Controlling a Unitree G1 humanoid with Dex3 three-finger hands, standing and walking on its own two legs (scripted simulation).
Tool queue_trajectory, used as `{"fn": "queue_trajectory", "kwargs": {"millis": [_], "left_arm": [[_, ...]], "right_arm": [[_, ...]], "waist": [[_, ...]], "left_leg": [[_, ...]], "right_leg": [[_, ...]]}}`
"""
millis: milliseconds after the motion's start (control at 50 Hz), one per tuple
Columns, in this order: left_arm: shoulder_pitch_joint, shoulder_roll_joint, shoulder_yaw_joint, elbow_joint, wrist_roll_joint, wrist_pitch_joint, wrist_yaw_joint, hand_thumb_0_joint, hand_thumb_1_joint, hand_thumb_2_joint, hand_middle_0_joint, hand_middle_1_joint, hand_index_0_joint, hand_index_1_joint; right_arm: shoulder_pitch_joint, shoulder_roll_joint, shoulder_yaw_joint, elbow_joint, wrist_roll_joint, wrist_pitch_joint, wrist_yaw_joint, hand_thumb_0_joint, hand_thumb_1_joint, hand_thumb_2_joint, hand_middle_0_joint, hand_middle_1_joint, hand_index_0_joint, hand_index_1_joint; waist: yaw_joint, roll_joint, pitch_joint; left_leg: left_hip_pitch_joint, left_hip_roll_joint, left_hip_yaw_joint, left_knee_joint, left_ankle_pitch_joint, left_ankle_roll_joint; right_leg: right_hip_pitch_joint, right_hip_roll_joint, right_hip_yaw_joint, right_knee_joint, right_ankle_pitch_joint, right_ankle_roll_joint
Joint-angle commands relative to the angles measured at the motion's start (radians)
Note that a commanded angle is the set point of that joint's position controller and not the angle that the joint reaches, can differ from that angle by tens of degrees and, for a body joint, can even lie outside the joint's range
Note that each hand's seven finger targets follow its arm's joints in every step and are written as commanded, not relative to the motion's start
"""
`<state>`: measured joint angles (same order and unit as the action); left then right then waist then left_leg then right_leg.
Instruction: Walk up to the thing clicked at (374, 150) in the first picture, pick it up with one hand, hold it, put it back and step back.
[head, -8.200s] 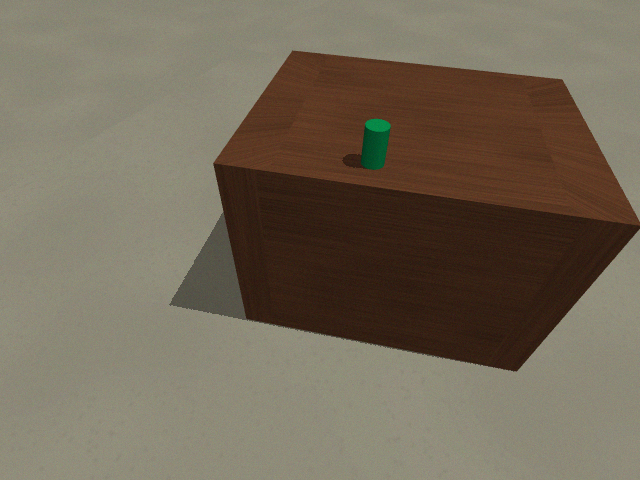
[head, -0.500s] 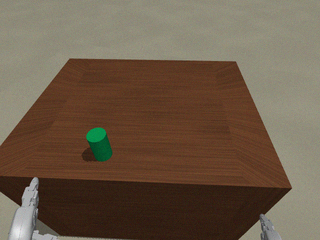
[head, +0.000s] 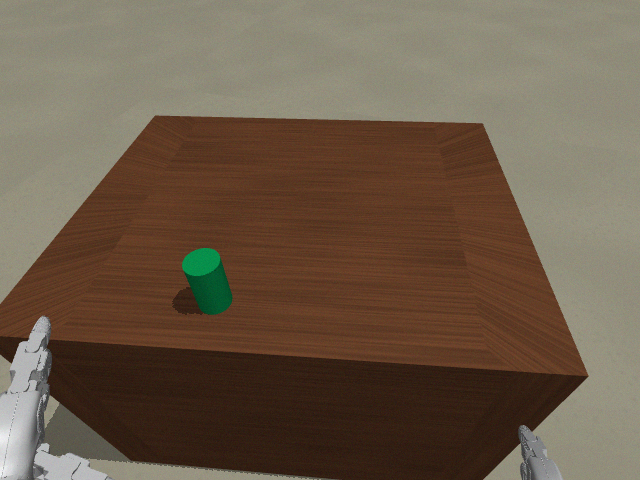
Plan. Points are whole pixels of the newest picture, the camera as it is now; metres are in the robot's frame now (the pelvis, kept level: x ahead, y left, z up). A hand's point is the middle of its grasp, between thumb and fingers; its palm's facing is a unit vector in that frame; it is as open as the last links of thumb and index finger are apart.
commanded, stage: rise first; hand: left
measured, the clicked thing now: (208, 282) +0.44 +0.22 -0.03
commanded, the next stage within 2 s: go down in 0.32 s
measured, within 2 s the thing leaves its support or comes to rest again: neither
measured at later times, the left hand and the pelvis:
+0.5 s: hand (77, 413) +0.18 +0.27 +0.08, palm faces +0.32 -0.86 -0.39, open 17.6 cm; pelvis +0.00 +0.01 +0.00, yaw +0 degrees
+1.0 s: hand (49, 321) +0.27 +0.33 +0.10, palm faces +0.25 -0.96 -0.12, open 17.5 cm; pelvis +0.00 +0.01 -0.01, yaw +0 degrees
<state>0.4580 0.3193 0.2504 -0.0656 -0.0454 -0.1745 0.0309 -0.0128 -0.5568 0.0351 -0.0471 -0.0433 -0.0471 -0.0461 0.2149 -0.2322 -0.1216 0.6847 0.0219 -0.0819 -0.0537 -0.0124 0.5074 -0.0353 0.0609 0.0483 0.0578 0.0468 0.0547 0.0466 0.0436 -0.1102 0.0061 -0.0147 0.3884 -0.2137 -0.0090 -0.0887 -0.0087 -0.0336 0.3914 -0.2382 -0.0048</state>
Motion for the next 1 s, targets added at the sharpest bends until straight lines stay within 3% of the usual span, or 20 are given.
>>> {"fn": "queue_trajectory", "kwargs": {"millis": [0, 100, 140, 180, 220, 240, 280, 320, 360, 400, 420, 440, 480, 520, 540, 580, 720, 860, 920, 980], "left_arm": [[-0.079, 0.189, 0.111, -0.215, -0.009, -0.082, 0.017, 0.000, -0.573, 0.052, -0.042, -0.047, -0.034, -0.056], [-0.063, 0.196, 0.122, -0.224, -0.009, -0.098, 0.017, 0.000, -0.586, 0.061, -0.048, -0.054, -0.039, -0.064], [-0.063, 0.211, 0.136, -0.249, -0.009, -0.105, 0.021, 0.000, -0.588, 0.061, -0.048, -0.052, -0.039, -0.063], [-0.041, 0.193, 0.130, -0.243, -0.006, -0.109, 0.018, 0.000, -0.581, 0.067, -0.044, -0.054, -0.035, -0.064], [-0.045, 0.213, 0.145, -0.252, -0.010, -0.113, 0.021, 0.000, -0.587, 0.075, -0.042, -0.051, -0.030, -0.065], [-0.033, 0.212, 0.153, -0.229, -0.009, -0.112, 0.021, 0.000, -0.580, 0.072, -0.040, -0.047, -0.028, -0.061], [-0.054, 0.206, 0.149, -0.245, -0.009, -0.118, 0.020, 0.000, -0.578, 0.079, -0.038, -0.049, -0.026, -0.063], [-0.034, 0.187, 0.132, -0.198, -0.010, -0.117, 0.019, 0.000, -0.584, 0.079, -0.039, -0.045, -0.025, -0.061], [-0.052, 0.185, 0.127, -0.230, -0.007, -0.121, 0.015, 0.000, -0.586, 0.083, -0.038, -0.043, -0.022, -0.060], [-0.054, 0.174, 0.107, -0.230, -0.007, -0.122, 0.014, 0.000, -0.594, 0.085, -0.042, -0.048, -0.027, -0.065], [-0.044, 0.181, 0.122, -0.209, -0.008, -0.120, 0.015, 0.000, -0.574, 0.016, -0.058, -0.052, -0.062, -0.050], [-0.107, 0.096, 0.093, -0.266, -0.025, -0.144, -0.008, 0.000, -0.606, 0.037, -0.066, -0.060, -0.065, -0.064], [-0.127, 0.201, 0.189, -0.230, -0.025, -0.156, -0.011, 0.000, -0.611, 0.047, -0.068, -0.072, -0.065, -0.078], [-0.148, 0.227, 0.203, -0.210, -0.012, -0.160, -0.015, 0.000, -0.611, 0.043, -0.063, -0.074, -0.068, -0.073], [-0.183, 0.220, 0.203, -0.193, -0.018, -0.163, -0.018, 0.000, -0.611, 0.055, -0.060, -0.078, -0.063, -0.079], [-0.224, 0.237, 0.233, -0.151, -0.036, -0.165, -0.025, 0.000, -0.584, 0.056, -0.060, -0.069, -0.061, -0.071], [-0.484, 0.306, 0.259, 0.072, -0.136, -0.138, -0.165, 0.000, -0.563, 0.088, -0.036, -0.052, -0.034, -0.058], [-0.654, 0.448, 0.355, 0.283, -0.239, -0.086, -0.352, 0.000, -0.523, 0.088, -0.028, -0.039, -0.026, -0.046], [-0.706, 0.463, 0.369, 0.344, -0.269, -0.076, -0.404, 0.000, -0.521, 0.079, -0.031, -0.035, -0.028, -0.042], [-0.743, 0.482, 0.371, 0.405, -0.276, -0.073, -0.447, 0.000, -0.515, 0.082, -0.029, -0.027, -0.024, -0.036]], "right_arm": [[-0.115, -0.143, -0.046, -0.170, 0.000, -0.064, -0.006, 0.000, 0.528, -0.042, 0.053, 0.050, 0.051, 0.050], [-0.076, -0.133, -0.046, -0.113, -0.001, -0.068, -0.005, 0.000, 0.519, -0.049, 0.053, 0.051, 0.051, 0.051], [-0.112, -0.178, -0.077, -0.166, -0.001, -0.076, -0.010, 0.000, 0.518, -0.049, 0.053, 0.051, 0.051, 0.051], [-0.065, -0.122, -0.046, -0.112, -0.002, -0.073, -0.003, 0.000, 0.526, -0.048, 0.053, 0.051, 0.051, 0.051], [-0.098, -0.176, -0.085, -0.149, -0.001, -0.077, -0.008, 0.000, 0.527, -0.050, 0.053, 0.051, 0.051, 0.051], [-0.092, -0.163, -0.073, -0.144, -0.001, -0.077, -0.006, 0.000, 0.531, -0.049, 0.053, 0.051, 0.051, 0.051], [-0.088, -0.119, -0.049, -0.124, 0.002, -0.073, 0.001, 0.000, 0.536, -0.050, 0.053, 0.051, 0.051, 0.051], [-0.108, -0.169, -0.078, -0.159, 0.003, -0.076, -0.004, 0.000, 0.532, -0.052, 0.054, 0.051, 0.051, 0.051], [-0.071, -0.124, -0.048, -0.122, 0.002, -0.071, 0.002, 0.000, 0.536, -0.052, 0.053, 0.051, 0.051, 0.051], [-0.087, -0.156, -0.072, -0.153, 0.003, -0.077, -0.001, 0.000, 0.527, -0.055, 0.053, 0.051, 0.051, 0.051], [-0.084, -0.155, -0.065, -0.149, 0.004, -0.078, -0.001, 0.000, 0.508, -0.052, 0.052, 0.051, 0.051, 0.051], [-0.124, -0.081, -0.003, -0.143, -0.007, -0.075, 0.016, 0.000, 0.508, -0.052, 0.051, 0.050, 0.050, 0.050], [-0.121, -0.186, -0.084, -0.165, -0.012, -0.074, 0.006, 0.000, 0.504, -0.054, 0.051, 0.050, 0.050, 0.050], [-0.078, -0.159, -0.072, -0.139, -0.013, -0.067, 0.010, 0.000, 0.514, -0.050, 0.051, 0.050, 0.050, 0.050], [-0.091, -0.188, -0.089, -0.179, -0.014, -0.066, 0.008, 0.000, 0.515, -0.050, 0.051, 0.050, 0.050, 0.050], [-0.087, -0.155, -0.074, -0.134, -0.012, -0.059, 0.007, 0.000, 0.519, -0.049, 0.051, 0.049, 0.050, 0.049], [-0.156, -0.120, -0.022, -0.090, 0.013, -0.062, -0.017, 0.000, 0.525, -0.051, 0.051, 0.050, 0.050, 0.050], [-0.146, -0.128, 0.016, -0.058, 0.031, -0.063, -0.040, 0.000, 0.524, -0.054, 0.051, 0.050, 0.050, 0.050], [-0.158, -0.160, 0.005, -0.089, 0.033, -0.076, -0.045, 0.000, 0.520, -0.056, 0.050, 0.050, 0.050, 0.050], [-0.131, -0.139, 0.033, -0.060, 0.031, -0.080, -0.045, 0.000, 0.520, -0.057, 0.050, 0.050, 0.050, 0.050]], "waist": [[-0.013, -0.030, -0.067], [-0.007, -0.025, -0.048], [-0.010, -0.018, -0.087], [0.004, -0.018, -0.073], [-0.002, -0.010, -0.074], [0.005, -0.035, -0.065], [0.005, -0.003, -0.068], [-0.005, -0.039, -0.049], [0.002, -0.002, -0.060], [-0.011, -0.017, -0.068], [-0.006, -0.023, -0.057], [-0.007, -0.028, -0.099], [-0.012, -0.041, -0.118], [-0.011, -0.020, -0.114], [-0.029, -0.033, -0.120], [-0.019, -0.007, -0.106], [-0.057, -0.020, -0.100], [-0.034, 0.020, -0.188], [-0.038, 0.026, -0.219], [-0.031, 0.036, -0.241]], "left_leg": [[0.018, -0.016, 0.043, -0.051, 0.131, 0.031], [0.008, -0.013, 0.038, -0.058, 0.114, 0.030], [0.024, -0.015, 0.038, -0.054, 0.140, 0.029], [0.015, -0.013, 0.037, -0.050, 0.164, 0.027], [0.017, -0.015, 0.038, -0.053, 0.157, 0.025], [0.006, -0.011, 0.036, -0.051, 0.158, 0.026], [0.004, -0.014, 0.037, -0.053, 0.163, 0.026], [0.005, -0.010, 0.034, -0.056, 0.161, 0.026], [0.008, -0.009, 0.035, -0.056, 0.168, 0.022], [0.016, -0.005, 0.031, -0.058, 0.175, 0.023], [0.013, -0.005, 0.030, -0.059, 0.172, 0.023], [-0.022, -0.012, 0.028, -0.005, 0.162, 0.020], [-0.019, -0.012, 0.029, -0.001, 0.142, 0.019], [-0.032, -0.018, 0.030, 0.008, 0.129, 0.021], [-0.027, -0.015, 0.029, 0.013, 0.128, 0.019], [-0.051, -0.020, 0.029, 0.019, 0.119, 0.018], [-0.080, -0.021, 0.021, 0.026, 0.052, 0.030], [-0.081, -0.018, 0.009, 0.034, 0.133, 0.028], [-0.076, -0.012, 0.007, 0.032, 0.147, 0.024], [-0.081, -0.009, 0.001, 0.042, 0.197, 0.019]], "right_leg": [[-0.033, -0.002, -0.012, -0.075, 0.133, 0.000], [-0.037, 0.002, -0.018, -0.075, 0.113, -0.003], [-0.023, 0.000, -0.015, -0.067, 0.142, -0.004], [-0.016, 0.002, -0.020, -0.061, 0.162, -0.004], [-0.018, 0.001, -0.019, -0.064, 0.154, -0.005], [-0.016, 0.005, -0.022, -0.065, 0.154, -0.004], [-0.012, 0.001, -0.020, -0.062, 0.161, -0.005], [-0.024, 0.007, -0.022, -0.061, 0.157, -0.004], [-0.021, 0.007, -0.022, -0.056, 0.164, -0.007], [-0.019, 0.010, -0.025, -0.053, 0.170, -0.007], [-0.025, 0.011, -0.026, -0.053, 0.168, -0.007], [-0.047, 0.007, -0.016, -0.024, 0.150, 0.001], [-0.050, 0.003, -0.014, -0.026, 0.130, 0.002], [-0.056, -0.001, -0.005, -0.019, 0.123, 0.000], [-0.058, 0.002, -0.004, -0.016, 0.126, 0.002], [-0.068, -0.003, -0.003, -0.008, 0.123, 0.003], [-0.119, -0.013, 0.003, -0.009, 0.084, 0.007], [-0.095, -0.008, 0.001, 0.009, 0.155, -0.003], [-0.095, -0.002, -0.002, 0.014, 0.154, -0.010], [-0.093, 0.000, -0.001, 0.028, 0.190, -0.013]]}}
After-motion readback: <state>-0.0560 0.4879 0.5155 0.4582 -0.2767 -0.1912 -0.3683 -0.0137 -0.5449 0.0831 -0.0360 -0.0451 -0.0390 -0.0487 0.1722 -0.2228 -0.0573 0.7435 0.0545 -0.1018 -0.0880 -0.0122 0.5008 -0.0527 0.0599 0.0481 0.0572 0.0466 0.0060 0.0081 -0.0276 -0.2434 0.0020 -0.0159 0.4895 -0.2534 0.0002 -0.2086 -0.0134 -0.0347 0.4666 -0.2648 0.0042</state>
